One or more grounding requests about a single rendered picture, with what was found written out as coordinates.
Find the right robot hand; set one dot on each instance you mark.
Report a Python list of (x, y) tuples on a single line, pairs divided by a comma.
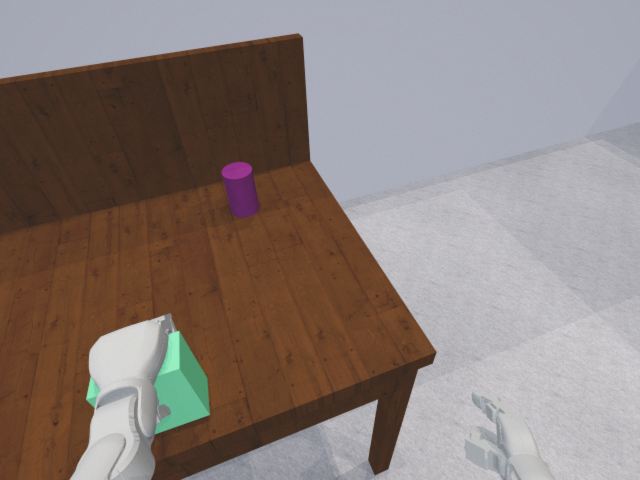
[(490, 451)]

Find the sponge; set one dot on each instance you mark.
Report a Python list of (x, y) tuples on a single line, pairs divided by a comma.
[(181, 385)]

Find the left robot hand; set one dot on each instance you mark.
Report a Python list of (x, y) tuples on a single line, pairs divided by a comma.
[(133, 352)]

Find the left robot forearm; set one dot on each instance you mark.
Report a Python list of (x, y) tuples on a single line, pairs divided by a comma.
[(122, 430)]

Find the right robot forearm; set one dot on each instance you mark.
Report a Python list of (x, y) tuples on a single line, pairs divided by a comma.
[(528, 467)]

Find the table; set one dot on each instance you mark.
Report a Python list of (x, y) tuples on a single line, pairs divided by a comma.
[(113, 211)]

